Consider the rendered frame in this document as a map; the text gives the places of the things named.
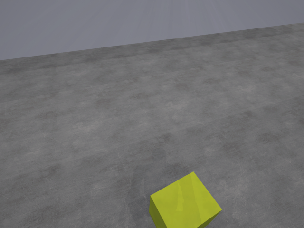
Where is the carton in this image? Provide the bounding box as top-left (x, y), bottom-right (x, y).
top-left (149, 172), bottom-right (222, 228)

